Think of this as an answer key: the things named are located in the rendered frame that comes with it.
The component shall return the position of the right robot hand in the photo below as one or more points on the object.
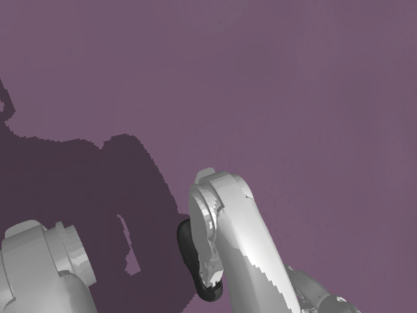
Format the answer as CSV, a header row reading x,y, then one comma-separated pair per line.
x,y
306,288

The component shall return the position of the right robot foot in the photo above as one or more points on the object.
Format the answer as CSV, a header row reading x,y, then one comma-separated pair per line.
x,y
191,260

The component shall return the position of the right robot arm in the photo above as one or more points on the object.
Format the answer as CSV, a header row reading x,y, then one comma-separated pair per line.
x,y
336,304

